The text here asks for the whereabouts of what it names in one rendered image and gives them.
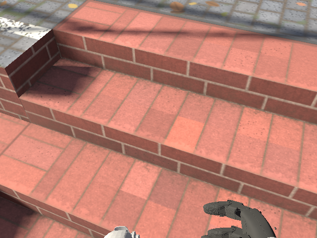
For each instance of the right robot hand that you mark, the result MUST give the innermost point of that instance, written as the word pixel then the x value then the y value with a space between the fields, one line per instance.
pixel 254 225

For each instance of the left robot shin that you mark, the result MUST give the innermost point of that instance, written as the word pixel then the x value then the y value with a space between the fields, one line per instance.
pixel 121 228

